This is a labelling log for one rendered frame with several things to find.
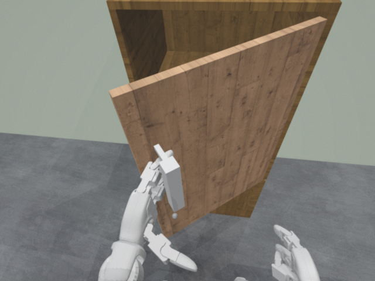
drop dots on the robot right hand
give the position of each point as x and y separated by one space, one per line
299 265

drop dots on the robot left hand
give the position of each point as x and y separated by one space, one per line
141 208

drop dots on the handle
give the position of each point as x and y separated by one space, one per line
172 179

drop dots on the cupboard door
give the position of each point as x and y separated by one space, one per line
222 116

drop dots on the left robot forearm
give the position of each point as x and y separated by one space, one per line
124 264

